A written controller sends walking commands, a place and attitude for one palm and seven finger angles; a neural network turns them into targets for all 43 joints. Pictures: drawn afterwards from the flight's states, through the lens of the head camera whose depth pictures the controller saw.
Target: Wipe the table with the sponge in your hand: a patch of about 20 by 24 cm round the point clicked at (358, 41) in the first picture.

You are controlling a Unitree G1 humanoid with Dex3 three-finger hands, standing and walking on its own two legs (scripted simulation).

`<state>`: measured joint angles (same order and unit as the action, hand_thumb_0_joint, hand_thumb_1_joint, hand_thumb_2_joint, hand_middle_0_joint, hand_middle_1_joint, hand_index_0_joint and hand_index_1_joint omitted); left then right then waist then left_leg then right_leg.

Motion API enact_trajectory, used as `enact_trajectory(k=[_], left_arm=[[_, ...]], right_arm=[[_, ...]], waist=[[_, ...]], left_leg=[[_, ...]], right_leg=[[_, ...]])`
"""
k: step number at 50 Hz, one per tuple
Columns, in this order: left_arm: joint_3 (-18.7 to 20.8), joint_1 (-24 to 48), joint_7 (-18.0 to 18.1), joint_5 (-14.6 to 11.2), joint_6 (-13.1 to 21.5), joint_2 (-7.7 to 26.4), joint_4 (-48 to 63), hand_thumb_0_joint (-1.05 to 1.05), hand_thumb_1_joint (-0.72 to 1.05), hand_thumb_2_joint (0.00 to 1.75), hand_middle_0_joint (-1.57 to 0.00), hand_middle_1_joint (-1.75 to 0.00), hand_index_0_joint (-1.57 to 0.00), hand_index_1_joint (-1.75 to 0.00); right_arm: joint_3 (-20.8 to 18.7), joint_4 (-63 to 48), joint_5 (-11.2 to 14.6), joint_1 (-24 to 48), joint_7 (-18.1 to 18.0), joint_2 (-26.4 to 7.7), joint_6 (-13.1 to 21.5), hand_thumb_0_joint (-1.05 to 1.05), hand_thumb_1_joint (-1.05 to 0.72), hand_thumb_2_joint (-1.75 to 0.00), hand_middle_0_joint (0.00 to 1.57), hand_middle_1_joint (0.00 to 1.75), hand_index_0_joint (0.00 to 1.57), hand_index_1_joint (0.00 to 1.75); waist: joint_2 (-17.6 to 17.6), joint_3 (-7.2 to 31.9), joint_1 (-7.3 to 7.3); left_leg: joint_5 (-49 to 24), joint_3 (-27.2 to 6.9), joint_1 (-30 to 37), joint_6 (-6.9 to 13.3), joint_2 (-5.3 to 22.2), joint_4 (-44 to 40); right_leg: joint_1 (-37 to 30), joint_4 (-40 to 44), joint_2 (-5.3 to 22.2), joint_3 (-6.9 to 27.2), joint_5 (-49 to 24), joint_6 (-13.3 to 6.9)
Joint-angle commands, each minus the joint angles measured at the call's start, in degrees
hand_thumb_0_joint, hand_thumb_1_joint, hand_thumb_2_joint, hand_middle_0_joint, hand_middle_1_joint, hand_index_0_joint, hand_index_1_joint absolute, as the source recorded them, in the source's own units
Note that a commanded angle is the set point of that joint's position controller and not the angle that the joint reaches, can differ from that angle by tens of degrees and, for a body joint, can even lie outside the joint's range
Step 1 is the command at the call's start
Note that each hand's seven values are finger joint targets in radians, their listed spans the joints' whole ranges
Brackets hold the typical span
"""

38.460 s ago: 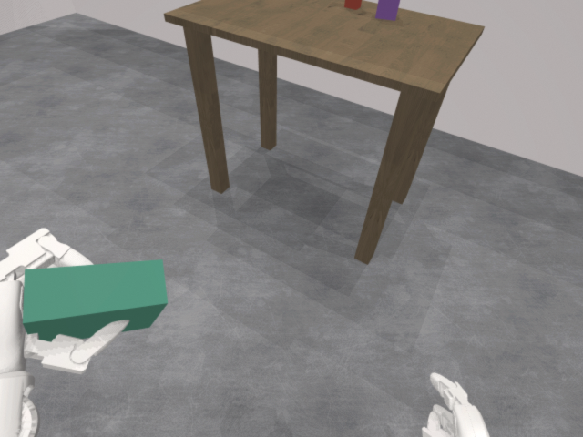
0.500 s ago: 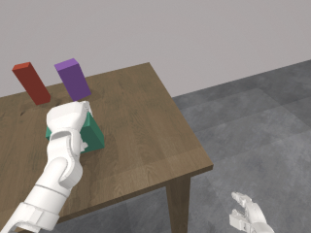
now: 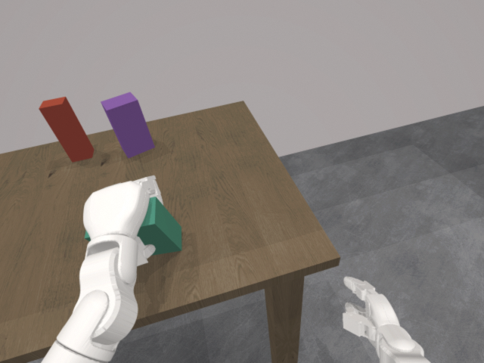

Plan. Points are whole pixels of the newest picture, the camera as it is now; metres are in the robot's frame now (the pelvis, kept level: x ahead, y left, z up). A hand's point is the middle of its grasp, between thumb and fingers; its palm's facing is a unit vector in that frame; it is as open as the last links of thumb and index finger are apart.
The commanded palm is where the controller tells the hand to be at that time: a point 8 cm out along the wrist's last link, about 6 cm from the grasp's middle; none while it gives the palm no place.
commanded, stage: wipe back along the middle lane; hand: left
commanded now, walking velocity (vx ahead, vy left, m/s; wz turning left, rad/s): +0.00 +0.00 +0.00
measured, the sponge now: (143, 236) +0.28 +0.21 +0.10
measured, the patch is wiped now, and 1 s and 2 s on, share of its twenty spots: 0.65 0.80 0.95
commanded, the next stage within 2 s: slide across to the third lane in 0.14 s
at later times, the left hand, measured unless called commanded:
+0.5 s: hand (143, 239) +0.25 +0.18 +0.14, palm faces +0.20 -0.14 -0.97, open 8.8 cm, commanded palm +0.21 +0.16 +0.18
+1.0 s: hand (197, 227) +0.27 +0.10 +0.15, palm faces +0.18 -0.24 -0.95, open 8.9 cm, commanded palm +0.23 +0.11 +0.20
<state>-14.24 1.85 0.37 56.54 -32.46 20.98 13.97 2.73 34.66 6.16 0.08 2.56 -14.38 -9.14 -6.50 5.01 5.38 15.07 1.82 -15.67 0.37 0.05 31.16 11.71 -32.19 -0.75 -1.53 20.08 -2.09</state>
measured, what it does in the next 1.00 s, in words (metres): stands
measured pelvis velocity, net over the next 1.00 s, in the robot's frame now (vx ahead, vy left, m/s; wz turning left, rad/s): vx -0.02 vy -0.02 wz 0.00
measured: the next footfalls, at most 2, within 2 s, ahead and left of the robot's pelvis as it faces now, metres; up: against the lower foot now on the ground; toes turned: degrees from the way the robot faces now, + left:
none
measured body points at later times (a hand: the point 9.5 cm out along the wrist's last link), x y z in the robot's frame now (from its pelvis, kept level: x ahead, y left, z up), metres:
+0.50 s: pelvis -0.01 -0.01 +0.00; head -0.05 -0.07 +0.44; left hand +0.23 +0.19 +0.19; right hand +0.23 -0.23 -0.08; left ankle +0.02 +0.12 -0.73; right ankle -0.03 -0.10 -0.73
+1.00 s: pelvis -0.02 -0.02 +0.00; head -0.07 -0.08 +0.44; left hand +0.25 +0.11 +0.20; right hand +0.24 -0.20 -0.07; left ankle +0.02 +0.12 -0.73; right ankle -0.03 -0.10 -0.73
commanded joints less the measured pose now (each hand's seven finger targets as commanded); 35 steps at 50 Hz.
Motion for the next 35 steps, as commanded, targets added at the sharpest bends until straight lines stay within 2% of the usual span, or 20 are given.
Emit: enact_trajectory(k=[1, 2, 3, 4, 6, 7, 8, 11, 12, 13, 17, 18, 22, 23, 26, 27, 28, 32, 33, 35], left_arm=[[-0.53, 1.34, -2.01, -4.04, -0.33, 1.63, 3.35, 0.00, 0.10, 1.30, -1.20, -1.60, -1.20, -1.60], [0.97, 1.16, -1.86, -3.86, -0.67, 2.96, 3.71, 0.00, 0.10, 1.30, -1.20, -1.60, -1.20, -1.60], [-0.44, 1.37, -1.89, -4.20, -0.74, 1.41, 3.78, 0.00, 0.10, 1.30, -1.20, -1.60, -1.20, -1.60], [0.93, 1.16, -1.69, -4.00, -0.54, 2.93, 3.14, 0.00, 0.10, 1.30, -1.20, -1.60, -1.20, -1.60], [1.10, -0.21, -1.48, -4.26, -0.52, 3.07, 3.70, 0.00, 0.10, 1.30, -1.20, -1.60, -1.20, -1.60], [3.20, -2.53, -1.31, -4.28, -0.65, 4.75, 3.97, 0.00, 0.10, 1.30, -1.20, -1.60, -1.20, -1.60], [0.70, -4.03, -1.54, -4.65, -0.54, 1.78, 4.96, 0.00, 0.10, 1.30, -1.20, -1.60, -1.20, -1.60], [2.37, -7.26, -1.41, -5.59, -0.04, 3.28, 7.01, 0.00, 0.10, 1.30, -1.20, -1.60, -1.20, -1.60], [5.39, -8.31, -1.12, -5.40, -0.16, 6.21, 6.15, 0.00, 0.10, 1.30, -1.20, -1.60, -1.20, -1.60], [2.09, -6.36, -1.36, -5.54, -0.18, 2.85, 7.87, 0.00, 0.10, 1.30, -1.20, -1.60, -1.20, -1.60], [2.89, -1.96, -0.98, -5.10, 0.12, 4.96, 9.04, 0.00, 0.10, 1.30, -1.20, -1.60, -1.20, -1.60], [-0.19, -0.47, -1.18, -5.30, 0.32, 1.85, 9.12, 0.00, 0.10, 1.30, -1.20, -1.60, -1.20, -1.60], [-1.26, 3.39, -1.03, -4.84, 1.79, 2.07, 9.97, 0.00, 0.10, 1.30, -1.20, -1.60, -1.20, -1.60], [-2.40, 4.19, -1.07, -4.93, 2.10, 0.82, 9.54, 0.00, 0.10, 1.30, -1.20, -1.60, -1.20, -1.60], [-2.73, 9.60, -0.80, -4.96, 2.88, 1.52, 7.73, 0.00, 0.10, 1.30, -1.20, -1.60, -1.20, -1.60], [-1.00, 11.65, -0.55, -4.44, 3.04, 3.48, 7.52, 0.00, 0.10, 1.30, -1.20, -1.60, -1.20, -1.60], [-3.76, 12.48, -0.64, -4.53, 3.23, 0.42, 7.66, 0.00, 0.10, 1.30, -1.20, -1.60, -1.20, -1.60], [-3.83, 17.02, -0.38, -4.43, 3.76, 0.88, 7.53, 0.00, 0.10, 1.30, -1.20, -1.60, -1.20, -1.60], [-5.47, 17.83, -0.37, -4.44, 3.97, -1.00, 7.36, 0.00, 0.10, 1.30, -1.20, -1.60, -1.20, -1.60], [-5.37, 17.86, -0.10, -4.54, 4.18, -0.98, 6.99, 0.00, 0.10, 1.30, -1.20, -1.60, -1.20, -1.60]], right_arm=[[-1.79, -10.30, 0.16, 13.43, -0.24, -5.05, 2.40, 0.00, -0.90, -0.90, 0.20, 0.30, 0.20, 0.30], [-1.78, -10.37, 0.01, 14.14, -0.35, -5.17, 2.43, 0.00, -0.90, -0.90, 0.20, 0.30, 0.20, 0.30], [-1.60, -10.74, 0.17, 13.77, -0.57, -4.88, 2.51, 0.00, -0.90, -0.90, 0.20, 0.30, 0.20, 0.30], [-1.70, -10.27, 0.20, 13.53, -0.71, -5.12, 2.64, 0.00, -0.90, -0.90, 0.20, 0.30, 0.20, 0.30], [-1.66, -10.34, 0.11, 13.48, -0.71, -5.12, 2.60, 0.00, -0.90, -0.90, 0.20, 0.30, 0.20, 0.30], [-1.81, -10.54, 0.02, 14.11, -0.68, -5.21, 2.72, 0.00, -0.90, -0.90, 0.20, 0.30, 0.20, 0.30], [-1.62, -11.16, 0.16, 13.91, -0.50, -4.85, 2.92, 0.00, -0.90, -0.90, 0.20, 0.30, 0.20, 0.30], [-1.84, -11.17, 0.10, 13.52, -0.16, -4.99, 2.86, 0.00, -0.90, -0.90, 0.20, 0.30, 0.20, 0.30], [-1.98, -10.80, -0.04, 13.72, -0.28, -5.32, 2.98, 0.00, -0.90, -0.90, 0.20, 0.30, 0.20, 0.30], [-1.67, -11.44, 0.06, 13.98, -0.28, -4.94, 3.00, 0.00, -0.90, -0.90, 0.20, 0.30, 0.20, 0.30], [-2.11, -10.84, -0.17, 13.93, -0.76, -5.14, 3.52, 0.00, -0.90, -0.90, 0.20, 0.30, 0.20, 0.30], [-2.07, -11.23, -0.06, 13.82, -0.84, -4.74, 3.82, 0.00, -0.90, -0.90, 0.20, 0.30, 0.20, 0.30], [-2.41, -10.79, -0.17, 14.32, -0.82, -4.51, 5.14, 0.00, -0.90, -0.90, 0.20, 0.30, 0.20, 0.30], [-2.44, -10.75, -0.16, 14.12, -0.89, -4.43, 5.52, 0.00, -0.90, -0.90, 0.20, 0.30, 0.20, 0.30], [-2.31, -9.58, -0.24, 14.39, -1.17, -4.38, 6.17, 0.00, -0.90, -0.90, 0.20, 0.30, 0.20, 0.30], [-2.33, -9.31, -0.31, 14.59, -1.34, -4.48, 6.63, 0.00, -0.90, -0.90, 0.20, 0.30, 0.20, 0.30], [-2.25, -9.62, -0.29, 14.86, -1.33, -4.11, 7.05, 0.00, -0.90, -0.90, 0.20, 0.30, 0.20, 0.30], [-2.08, -8.99, -0.24, 15.75, -1.03, -3.81, 7.76, 0.00, -0.90, -0.90, 0.20, 0.30, 0.20, 0.30], [-2.03, -8.95, -0.33, 15.37, -0.95, -3.59, 8.08, 0.00, -0.90, -0.90, 0.20, 0.30, 0.20, 0.30], [-2.19, -8.36, -0.55, 15.37, -0.56, -3.64, 7.80, 0.00, -0.90, -0.90, 0.20, 0.30, 0.20, 0.30]], waist=[[10.14, 3.43, -0.64], [9.87, 3.26, -0.26], [10.63, 3.40, -0.49], [10.41, 3.71, -0.45], [8.98, 4.18, -0.15], [9.52, 4.16, 0.45], [9.82, 4.80, 0.17], [9.55, 4.01, 0.30], [10.52, 3.40, 0.58], [10.27, 3.10, -0.07], [8.48, 2.50, -0.19], [9.20, 2.02, -0.69], [8.92, 2.58, -0.59], [9.29, 3.20, -0.69], [9.66, 1.84, -0.91], [10.40, 2.42, -0.84], [9.75, 2.81, -0.92], [9.71, 3.58, -0.63], [9.95, 4.54, -0.74], [9.12, 4.77, -0.44]], left_leg=[[-12.91, -1.50, 4.16, 1.54, -0.21, -2.97], [-11.84, -1.81, 4.14, 1.56, -0.17, -3.14], [-11.37, -1.33, 3.96, 1.70, -0.27, -3.05], [-11.54, -1.32, 4.15, 1.66, -0.36, -2.74], [-11.99, -1.14, 4.07, 1.62, -0.49, -2.73], [-11.92, -1.58, 3.90, 1.62, -0.50, -2.72], [-12.89, -0.99, 3.89, 1.71, -0.61, -2.30], [-13.29, -0.89, 3.36, 1.71, -0.57, -2.04], [-12.60, -1.20, 3.25, 1.64, -0.57, -1.97], [-12.39, -0.77, 3.11, 1.72, -0.50, -2.11], [-10.69, -1.12, 4.48, 1.92, -0.59, -2.40], [-10.44, -0.78, 4.48, 2.08, -0.64, -2.34], [-9.34, -1.30, 6.13, 2.20, -0.81, -2.79], [-9.33, -0.98, 6.29, 2.29, -0.90, -2.65], [-7.55, -1.13, 6.60, 2.23, -1.01, -3.17], [-7.00, -1.50, 7.26, 2.16, -0.96, -3.42], [-7.60, -1.00, 7.65, 2.27, -1.25, -3.10], [-7.49, -1.66, 8.76, 2.02, -1.18, -3.97], [-7.95, -1.26, 8.95, 2.05, -1.34, -3.66], [-9.09, -1.39, 9.20, 1.84, -1.22, -3.90]], right_leg=[[1.34, 4.86, -1.52, 1.08, -18.85, -0.66], [1.57, 5.31, -1.90, 2.13, -17.47, -1.06], [1.48, 5.23, -1.56, 1.22, -16.41, -0.63], [1.52, 5.37, -1.56, 1.81, -16.62, -0.63], [0.78, 5.19, -1.42, 1.69, -17.49, -0.60], [0.45, 5.38, -1.82, 3.04, -17.35, -1.02], [-0.13, 4.80, -1.50, 2.05, -18.68, -0.63], [-0.45, 5.09, -1.29, 2.51, -20.06, -0.36], [-0.10, 5.64, -1.67, 4.20, -19.18, -0.70], [0.29, 5.47, -1.31, 3.00, -18.68, -0.37], [1.83, 6.97, -1.39, 4.47, -15.33, -0.69], [2.22, 6.79, -1.17, 3.22, -14.86, -0.40], [2.87, 7.73, -1.22, 3.93, -12.00, -0.67], [2.63, 7.58, -1.03, 3.27, -11.95, -0.45], [3.84, 9.02, -0.68, 3.57, -9.03, -0.25], [3.88, 9.21, -1.04, 4.49, -7.58, -0.66], [3.71, 8.92, -0.79, 3.59, -8.44, -0.49], [3.43, 9.15, -0.97, 3.89, -8.04, -0.90], [3.01, 8.70, -0.74, 2.86, -8.44, -0.70], [2.43, 8.51, -0.77, 2.54, -10.64, -0.88]])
